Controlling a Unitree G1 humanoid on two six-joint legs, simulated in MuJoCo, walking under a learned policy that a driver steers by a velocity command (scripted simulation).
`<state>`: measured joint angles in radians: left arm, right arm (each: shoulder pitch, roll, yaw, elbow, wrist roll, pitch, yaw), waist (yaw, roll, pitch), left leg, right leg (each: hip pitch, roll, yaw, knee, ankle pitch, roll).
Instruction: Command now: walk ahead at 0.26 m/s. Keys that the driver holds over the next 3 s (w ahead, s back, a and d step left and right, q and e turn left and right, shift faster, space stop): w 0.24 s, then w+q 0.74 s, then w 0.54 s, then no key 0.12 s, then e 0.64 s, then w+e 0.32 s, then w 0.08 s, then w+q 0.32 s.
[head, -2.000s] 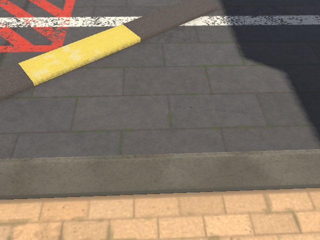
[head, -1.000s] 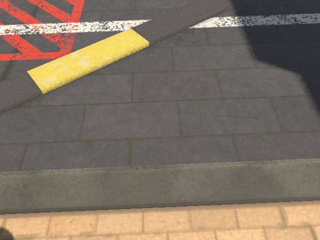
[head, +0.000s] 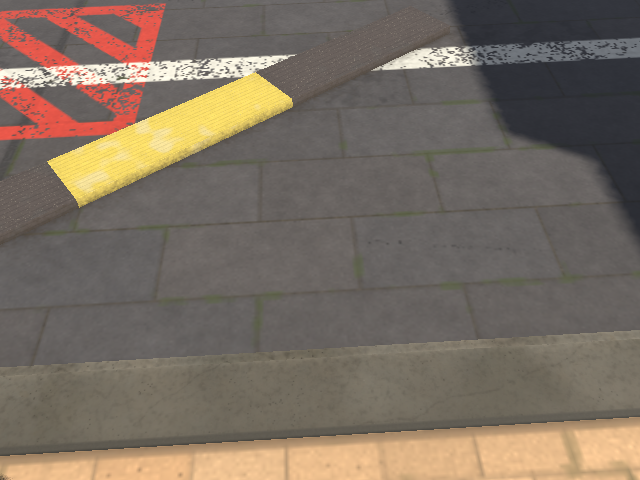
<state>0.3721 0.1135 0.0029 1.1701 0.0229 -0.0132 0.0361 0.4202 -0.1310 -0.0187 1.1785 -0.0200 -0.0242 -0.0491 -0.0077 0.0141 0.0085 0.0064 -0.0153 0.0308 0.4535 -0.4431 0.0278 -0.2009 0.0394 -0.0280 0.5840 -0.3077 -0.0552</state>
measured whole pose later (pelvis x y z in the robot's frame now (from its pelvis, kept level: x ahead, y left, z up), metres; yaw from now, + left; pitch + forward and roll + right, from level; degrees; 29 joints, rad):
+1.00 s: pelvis +0.47 +0.03 -0.01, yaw +22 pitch +1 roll -1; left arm 0.04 0.23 0.04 0.80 0.04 -0.02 -0.02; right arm 0.46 -0.21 -0.06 0.94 0.00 -0.06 -0.01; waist -0.08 -0.04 0.03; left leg -0.04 -0.16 -0.13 0.27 -0.23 0.15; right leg -0.70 -0.09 0.04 0.81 -0.02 0.03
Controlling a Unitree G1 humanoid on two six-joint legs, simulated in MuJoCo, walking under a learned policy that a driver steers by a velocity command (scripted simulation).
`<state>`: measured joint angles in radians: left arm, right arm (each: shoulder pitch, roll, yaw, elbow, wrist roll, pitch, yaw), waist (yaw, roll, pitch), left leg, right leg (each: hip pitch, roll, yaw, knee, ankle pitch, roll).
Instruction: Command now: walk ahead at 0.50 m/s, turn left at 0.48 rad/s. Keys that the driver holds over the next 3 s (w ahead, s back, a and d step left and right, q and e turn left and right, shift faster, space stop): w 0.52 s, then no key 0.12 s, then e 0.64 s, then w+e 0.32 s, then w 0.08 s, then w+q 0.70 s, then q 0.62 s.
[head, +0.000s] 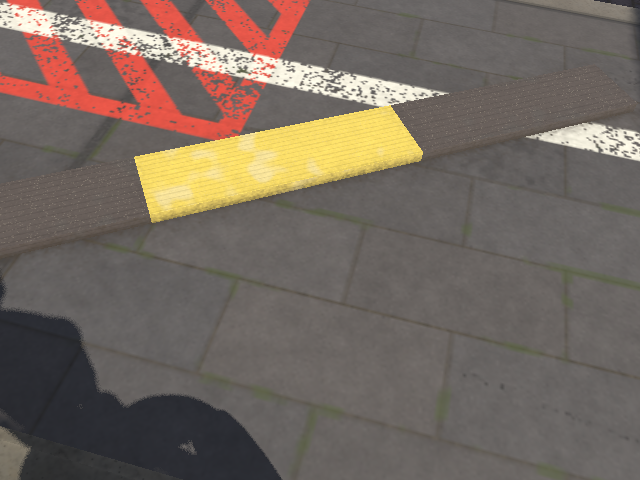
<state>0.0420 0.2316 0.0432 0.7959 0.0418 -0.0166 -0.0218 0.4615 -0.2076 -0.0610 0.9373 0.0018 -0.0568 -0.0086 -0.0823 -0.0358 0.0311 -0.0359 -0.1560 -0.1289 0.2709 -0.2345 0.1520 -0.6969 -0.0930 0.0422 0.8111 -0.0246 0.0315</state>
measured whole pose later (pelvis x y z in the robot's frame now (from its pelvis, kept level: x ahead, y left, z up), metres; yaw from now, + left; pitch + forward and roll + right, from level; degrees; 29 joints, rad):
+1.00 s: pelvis +0.50 +0.08 -0.15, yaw -3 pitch +0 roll -1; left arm 0.34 0.27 0.05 0.92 0.02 0.03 0.04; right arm 0.16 -0.18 -0.02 0.87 -0.02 -0.05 0.00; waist 0.07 -0.05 0.11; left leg -0.42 0.03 0.10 0.55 -0.13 0.05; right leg -0.60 0.04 0.02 1.80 -0.65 -0.02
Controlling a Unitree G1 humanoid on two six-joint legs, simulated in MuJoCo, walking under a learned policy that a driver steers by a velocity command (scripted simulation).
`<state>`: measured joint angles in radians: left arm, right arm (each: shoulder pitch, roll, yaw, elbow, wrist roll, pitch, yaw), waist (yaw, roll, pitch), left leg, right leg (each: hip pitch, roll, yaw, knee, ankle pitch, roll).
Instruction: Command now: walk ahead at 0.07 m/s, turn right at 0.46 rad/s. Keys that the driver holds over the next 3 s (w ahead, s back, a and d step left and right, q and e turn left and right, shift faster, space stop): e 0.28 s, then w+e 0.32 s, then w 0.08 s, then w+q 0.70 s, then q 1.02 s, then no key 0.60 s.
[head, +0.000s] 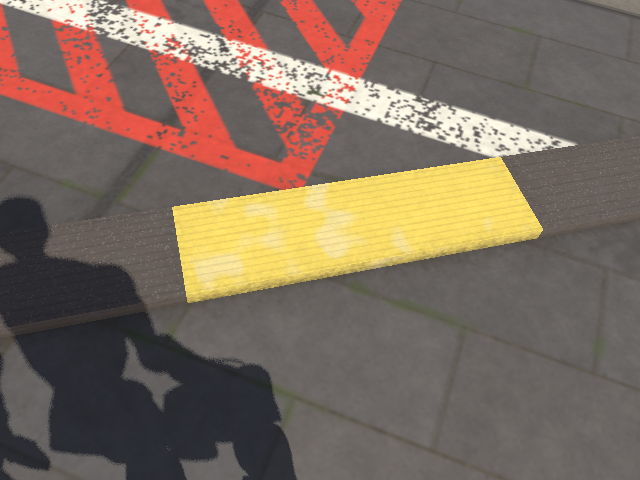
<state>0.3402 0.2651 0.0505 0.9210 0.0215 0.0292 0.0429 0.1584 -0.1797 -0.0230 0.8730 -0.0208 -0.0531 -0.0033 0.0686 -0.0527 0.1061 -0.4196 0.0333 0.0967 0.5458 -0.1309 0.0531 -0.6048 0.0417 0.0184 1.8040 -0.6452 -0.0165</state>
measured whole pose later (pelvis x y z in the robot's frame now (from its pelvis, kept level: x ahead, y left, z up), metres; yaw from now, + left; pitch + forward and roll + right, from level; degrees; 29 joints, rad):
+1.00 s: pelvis +0.24 -0.13 +0.00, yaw -21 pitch +1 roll +1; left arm 0.43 0.24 0.03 0.84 0.03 -0.06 -0.01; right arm 0.15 -0.24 -0.05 0.74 -0.02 -0.04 0.04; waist 0.03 -0.03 0.04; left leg -0.41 -0.09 0.05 0.57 -0.19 0.10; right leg -0.22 0.04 0.03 1.10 -0.40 -0.06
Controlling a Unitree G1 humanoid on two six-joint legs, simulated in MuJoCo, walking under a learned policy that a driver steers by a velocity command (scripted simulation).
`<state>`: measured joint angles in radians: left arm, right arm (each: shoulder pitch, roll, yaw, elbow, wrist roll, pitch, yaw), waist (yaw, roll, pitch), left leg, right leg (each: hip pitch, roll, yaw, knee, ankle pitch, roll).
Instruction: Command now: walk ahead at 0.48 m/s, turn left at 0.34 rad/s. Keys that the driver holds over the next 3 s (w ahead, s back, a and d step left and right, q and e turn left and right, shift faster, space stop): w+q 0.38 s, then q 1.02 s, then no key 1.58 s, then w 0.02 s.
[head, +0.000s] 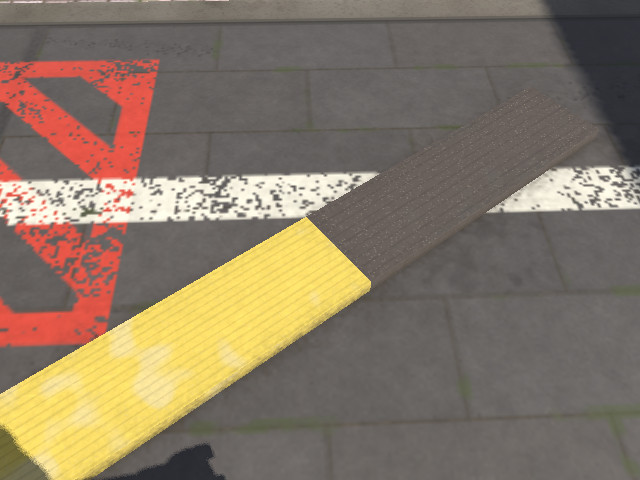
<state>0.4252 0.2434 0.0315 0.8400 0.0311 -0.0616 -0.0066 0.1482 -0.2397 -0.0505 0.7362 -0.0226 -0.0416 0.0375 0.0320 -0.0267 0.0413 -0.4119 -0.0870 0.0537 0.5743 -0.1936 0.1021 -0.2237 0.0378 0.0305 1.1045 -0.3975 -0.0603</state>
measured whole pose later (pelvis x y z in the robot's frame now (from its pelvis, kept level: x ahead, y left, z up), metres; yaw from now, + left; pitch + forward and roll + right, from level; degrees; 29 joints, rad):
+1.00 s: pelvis +0.36 +0.02 +0.01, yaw +35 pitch +1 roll -1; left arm 0.23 0.28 0.06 0.77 0.02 0.03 0.02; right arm 0.16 -0.26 -0.05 0.68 -0.01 0.03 0.01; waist 0.02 -0.04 0.07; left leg -0.36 -0.05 0.00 0.56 -0.21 0.08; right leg -0.40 -0.04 -0.07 1.04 -0.53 0.03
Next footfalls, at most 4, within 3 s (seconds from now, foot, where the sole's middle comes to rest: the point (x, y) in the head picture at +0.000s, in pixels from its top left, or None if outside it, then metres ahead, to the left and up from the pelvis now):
0.40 right None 0.41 -0.09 -0.76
0.90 left None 0.39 0.14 -0.76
1.36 right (352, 468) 0.48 -0.03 -0.76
1.74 left None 0.29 0.07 -0.76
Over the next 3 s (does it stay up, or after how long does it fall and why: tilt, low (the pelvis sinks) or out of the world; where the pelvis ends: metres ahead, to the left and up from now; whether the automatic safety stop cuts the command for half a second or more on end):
stays up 0.37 0.00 0.02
